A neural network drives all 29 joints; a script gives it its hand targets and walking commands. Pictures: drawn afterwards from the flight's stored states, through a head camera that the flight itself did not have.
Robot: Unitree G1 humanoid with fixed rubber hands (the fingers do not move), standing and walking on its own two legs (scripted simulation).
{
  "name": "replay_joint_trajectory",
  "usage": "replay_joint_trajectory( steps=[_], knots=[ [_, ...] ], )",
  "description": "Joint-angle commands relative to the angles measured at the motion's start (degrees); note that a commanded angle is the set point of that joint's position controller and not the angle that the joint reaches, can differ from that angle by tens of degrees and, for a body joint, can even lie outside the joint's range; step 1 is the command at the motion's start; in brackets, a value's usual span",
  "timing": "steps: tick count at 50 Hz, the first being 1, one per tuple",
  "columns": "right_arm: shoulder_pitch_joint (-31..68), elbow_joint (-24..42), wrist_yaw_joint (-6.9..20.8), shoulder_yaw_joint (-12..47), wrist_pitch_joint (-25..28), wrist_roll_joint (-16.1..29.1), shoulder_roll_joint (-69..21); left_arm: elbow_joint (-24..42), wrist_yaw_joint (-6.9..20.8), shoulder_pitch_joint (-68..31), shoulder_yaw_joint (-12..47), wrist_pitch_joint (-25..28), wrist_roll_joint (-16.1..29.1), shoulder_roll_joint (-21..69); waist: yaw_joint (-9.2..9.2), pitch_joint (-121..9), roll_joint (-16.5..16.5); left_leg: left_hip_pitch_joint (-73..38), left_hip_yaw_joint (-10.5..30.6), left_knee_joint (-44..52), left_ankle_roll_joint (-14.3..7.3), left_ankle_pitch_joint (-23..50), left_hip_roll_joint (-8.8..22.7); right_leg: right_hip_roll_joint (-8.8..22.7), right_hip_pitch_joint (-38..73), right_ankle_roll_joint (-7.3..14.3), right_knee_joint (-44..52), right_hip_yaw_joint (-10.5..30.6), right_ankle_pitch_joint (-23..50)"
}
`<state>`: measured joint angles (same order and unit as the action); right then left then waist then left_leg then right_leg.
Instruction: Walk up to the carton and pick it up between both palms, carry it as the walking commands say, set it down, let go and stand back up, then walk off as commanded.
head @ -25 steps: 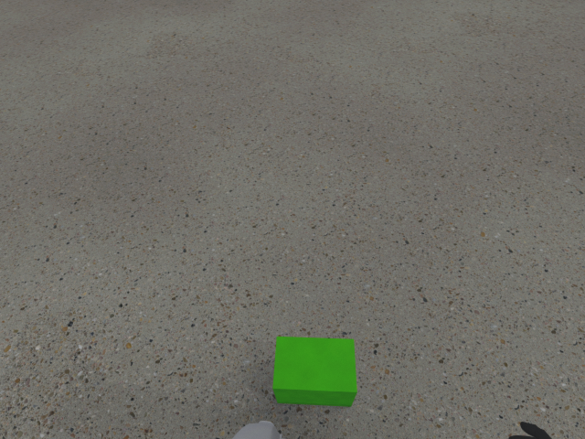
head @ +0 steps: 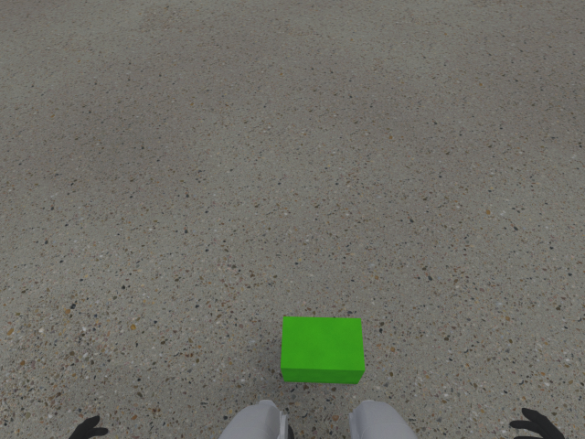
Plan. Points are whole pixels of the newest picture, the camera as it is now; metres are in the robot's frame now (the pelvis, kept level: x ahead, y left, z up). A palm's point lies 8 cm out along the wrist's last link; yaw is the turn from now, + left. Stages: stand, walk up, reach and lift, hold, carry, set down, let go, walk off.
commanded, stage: walk up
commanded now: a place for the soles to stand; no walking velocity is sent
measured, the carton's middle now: (321, 351) +0.39 -0.04 -0.65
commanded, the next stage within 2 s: reach and lift in 0.92 s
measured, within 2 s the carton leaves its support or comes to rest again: neither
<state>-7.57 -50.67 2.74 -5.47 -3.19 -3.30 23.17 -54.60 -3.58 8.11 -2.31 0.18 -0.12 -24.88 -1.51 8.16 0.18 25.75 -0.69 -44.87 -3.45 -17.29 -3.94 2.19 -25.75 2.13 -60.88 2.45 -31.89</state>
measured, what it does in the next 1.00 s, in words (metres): stands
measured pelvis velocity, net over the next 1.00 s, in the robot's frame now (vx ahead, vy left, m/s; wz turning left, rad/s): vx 0.00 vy -0.01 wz -0.06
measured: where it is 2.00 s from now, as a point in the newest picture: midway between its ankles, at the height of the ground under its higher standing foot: outside the picture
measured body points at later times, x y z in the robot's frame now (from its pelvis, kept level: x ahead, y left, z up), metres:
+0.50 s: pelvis +0.01 -0.01 +0.03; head +0.03 -0.01 +0.48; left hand +0.11 +0.29 -0.10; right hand +0.12 -0.31 -0.09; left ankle +0.07 +0.09 -0.70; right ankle +0.01 -0.11 -0.70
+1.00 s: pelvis +0.00 -0.01 +0.03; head +0.04 -0.01 +0.48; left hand +0.13 +0.29 -0.09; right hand +0.12 -0.30 -0.09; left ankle +0.07 +0.09 -0.70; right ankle +0.01 -0.12 -0.70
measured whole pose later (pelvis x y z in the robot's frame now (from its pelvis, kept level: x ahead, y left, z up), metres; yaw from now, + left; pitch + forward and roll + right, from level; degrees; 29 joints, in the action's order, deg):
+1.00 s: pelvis +0.00 -0.01 +0.03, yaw -3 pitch -3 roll +0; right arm -5.8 -48.0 3.3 -2.9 -7.0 -1.8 18.6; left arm -47.6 1.6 5.7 -5.2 -7.7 -1.4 -18.9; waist 2.7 8.0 0.1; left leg 15.9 -2.0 -28.6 -1.2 -10.9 -0.7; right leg -1.5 -11.5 0.9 -29.9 0.3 -15.7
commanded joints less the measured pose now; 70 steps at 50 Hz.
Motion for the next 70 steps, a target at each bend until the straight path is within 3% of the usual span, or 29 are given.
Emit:
replay_joint_trajectory(
  steps=[1,3,5,7,8,9,11,13,15,19,21,25,38,40,41,46,47,48,50,54,56,59,61,62,64,65,66,67,70],
  knots=[
    [2.06,5.29,-2.0,-2.82,1.89,0.47,12.46,1.23,0.19,5.74,-3.07,1.13,-0.11,-11.65,1.67,-10.99,6.25,-9.31,25.55,20.45,-8.56,-4.23,17.13,0.78,-1.37,0.69,3.76,1.19,-0.66],
    [2.13,4.65,-2.48,-2.01,2.13,1.22,12.04,0.6,0.86,7.05,-2.62,1.66,-0.42,-10.77,1.58,-12.41,5.02,-7.11,22.29,17.87,-8.4,1.74,17.49,-0.03,7.32,-0.38,15.84,-2.06,0.37],
    [1.43,3.6,-2.7,-0.23,1.96,2.37,9.88,0.08,1.12,7.85,-2.08,2.11,-0.8,-8.79,3.18,-12.69,4.26,-0.97,17.14,14.21,-4.44,3.12,15.56,-0.87,18.52,0.51,30.62,-1.17,8.58],
    [2.28,2.56,-2.42,-0.11,2.45,2.86,8.79,2.01,1.11,1.63,-3.33,2.62,-1.55,-16.43,2.47,-6.14,-9.01,2.09,6.75,7.24,1.89,-2.69,3.94,14.42,9.06,7.15,41.71,22.78,4.66],
    [3.15,1.11,-2.78,-0.96,2.73,2.49,10.86,2.71,1.59,-3.22,-2.8,2.27,-1.38,-16.08,0.83,-3.68,-7.81,-5.84,4.9,2.97,1.81,-8.31,3.51,16.76,0.51,10.69,40.0,20.55,8.07],
    [1.13,-0.21,-2.39,-0.6,2.99,2.71,10.31,2.9,1.9,-4.92,-1.98,2.53,-1.15,-12.83,-0.95,-4.88,-5.06,-10.68,4.9,5.96,1.54,-5.32,3.96,14.19,0.35,8.83,37.86,15.69,13.43],
    [1.51,-1.03,-2.01,-0.92,3.8,2.77,10.48,1.67,2.09,-2.22,-0.97,2.37,-0.39,-10.95,-0.72,-9.81,-3.18,-15.71,7.44,15.43,0.32,6.88,7.17,7.22,4.12,2.49,31.83,5.47,20.21],
    [2.21,-1.19,-1.86,-0.1,4.18,2.71,10.98,0.52,2.56,-0.57,-0.88,1.84,-0.03,-9.92,1.33,-12.86,-2.83,-12.52,13.44,19.0,-2.43,0.97,10.86,3.18,9.64,0.3,31.57,2.06,14.37],
    [4.71,-1.74,-1.94,0.74,4.05,2.74,10.09,-0.69,2.72,-0.03,-0.43,1.36,0.15,-8.73,1.86,-9.57,-1.39,-8.39,14.7,22.45,-1.79,-4.09,11.52,2.07,11.28,1.02,32.95,2.16,10.21],
    [5.89,-4.1,-2.09,1.31,4.22,2.57,9.13,-1.84,2.85,-0.93,-0.06,1.58,0.14,-8.47,2.35,-8.9,2.53,-9.62,12.32,23.84,-0.85,-0.63,10.2,2.8,12.42,1.38,35.66,2.52,14.73],
    [5.77,-4.35,-2.1,1.73,4.29,3.04,8.68,-2.31,2.94,-2.32,0.0,1.83,0.09,-8.95,1.35,-9.34,0.23,-11.82,11.17,23.59,0.02,3.73,9.99,3.87,13.13,1.41,37.37,2.98,18.58],
    [7.13,-5.91,-2.2,2.0,4.41,3.19,8.32,-3.47,2.94,-3.48,0.18,2.03,0.33,-9.07,1.41,-10.35,1.43,-15.89,8.56,22.61,0.58,11.68,9.51,5.55,13.75,0.84,40.12,3.96,24.02],
    [9.48,-8.47,-2.26,2.09,4.73,2.9,8.45,-5.29,3.34,-5.31,0.13,1.87,0.29,-7.81,1.74,-11.7,1.49,-17.37,7.81,26.88,1.24,10.79,10.76,4.77,17.97,0.16,43.86,2.69,21.84],
    [9.3,-8.56,-2.39,2.39,4.68,2.91,8.43,-5.3,3.36,-5.02,-0.02,1.65,0.23,-7.9,1.93,-11.58,-0.66,-17.66,8.08,27.43,1.16,10.98,11.18,4.67,17.7,0.25,43.64,2.89,22.16],
    [9.77,-9.29,-2.38,2.27,4.58,2.92,8.37,-5.98,3.3,-5.31,0.37,1.72,0.18,-7.72,1.78,-9.88,1.67,-17.65,7.88,27.73,1.31,12.13,11.23,4.95,16.42,0.39,43.97,3.46,22.48],
    [9.05,-9.22,-2.29,2.16,4.58,2.72,8.48,-6.01,3.36,-5.66,-0.21,1.68,0.01,-8.18,1.11,-9.26,1.35,-17.13,8.49,29.59,1.63,7.18,11.14,4.47,16.49,0.51,44.63,3.3,19.25],
    [15.68,10.88,0.25,0.56,0.83,2.98,1.79,14.09,3.72,-22.14,-4.73,-2.41,-1.39,-2.28,5.34,-8.91,-2.06,-15.76,-4.02,17.44,4.94,-6.12,3.46,-1.44,4.71,-3.24,35.42,-2.45,4.39],
    [13.34,16.02,0.91,0.07,-2.64,1.44,1.39,25.24,4.68,-18.66,-6.03,-5.76,-2.6,-2.51,3.22,-6.26,0.29,-19.49,-4.47,18.16,4.54,-10.99,4.07,-3.43,2.03,-2.21,36.94,-4.16,-3.19],
    [13.61,19.7,1.69,0.25,-6.04,-0.37,3.8,26.06,6.02,-13.85,-8.51,-10.13,-1.52,-3.94,5.56,-2.47,-1.12,-14.5,-1.29,17.95,2.45,-6.07,4.1,-4.12,2.5,-1.9,34.5,-5.42,2.33],
    [5.92,22.7,1.13,-5.23,-9.22,-4.06,4.13,25.94,7.42,-2.81,-12.0,-15.15,-6.13,-3.01,3.78,-3.67,-8.12,-32.24,-2.1,12.95,3.96,-2.33,0.37,0.62,-6.36,1.53,41.24,-1.19,-3.86],
    [5.93,23.72,1.07,-3.25,-9.2,-2.33,1.58,27.9,7.62,-1.57,-12.31,-15.01,-6.97,-1.63,5.13,-4.1,-1.83,-31.43,-1.82,12.57,5.1,0.54,-0.09,-0.34,-5.37,1.24,39.43,-1.22,-1.31],
    [9.4,23.78,1.69,-3.25,-8.46,-1.92,2.1,30.2,6.56,-4.95,-10.23,-14.08,-5.71,1.96,3.11,-7.7,3.41,-24.02,1.64,11.98,5.84,1.26,2.53,-2.87,-1.61,-0.19,31.15,-2.08,6.91],
    [9.44,20.07,2.02,-2.33,-8.94,-0.83,1.2,29.41,5.73,-5.24,-10.34,-13.79,-5.38,2.6,4.02,-6.66,6.67,-17.6,2.89,10.37,5.85,3.72,3.35,-3.99,-2.64,-1.38,25.69,-2.2,10.83],
    [11.94,23.12,1.72,-3.13,-8.36,-0.74,2.67,30.44,5.44,-7.5,-9.32,-13.32,-3.77,3.18,3.05,-11.25,2.76,-18.54,3.89,8.59,5.74,6.18,4.02,-4.32,-2.5,-1.35,23.51,-2.1,13.18],
    [10.49,21.11,1.74,-2.41,-7.11,0.16,0.5,32.47,4.66,-8.7,-8.41,-11.94,-3.0,4.33,2.03,-17.69,4.54,-20.06,4.87,2.39,6.51,21.9,3.67,-4.69,-9.32,-1.01,18.61,-2.23,18.2],
    [12.22,23.12,1.46,-2.9,-6.05,0.0,0.84,32.43,4.4,-9.92,-8.65,-11.33,-2.15,4.54,1.08,-18.74,1.95,-20.08,5.47,-0.75,6.07,25.85,4.01,-4.47,-12.17,-1.14,17.52,-1.58,20.32],
    [11.18,21.39,1.1,-3.11,-5.61,0.38,0.54,31.49,4.07,-7.7,-7.76,-11.22,-2.07,5.9,1.45,-23.05,5.7,-21.94,5.95,-2.63,6.37,34.35,3.95,-4.71,-14.2,-0.87,15.45,-1.87,22.86],
    [10.17,20.32,0.54,-3.26,-5.3,0.16,0.63,31.39,3.83,-6.75,-7.59,-10.99,-1.83,5.64,1.0,-26.24,5.48,-22.71,6.63,-4.75,6.36,40.91,4.52,-4.46,-17.64,-1.08,13.61,-1.81,24.3],
    [9.4,19.77,-0.67,-3.87,-4.83,-0.37,0.08,32.13,3.27,-8.25,-7.43,-10.02,-0.51,7.18,-0.08,-29.55,2.24,-20.83,7.94,-7.92,5.03,45.72,4.88,-5.4,-22.81,-1.55,11.33,-1.47,25.2]
  ],
)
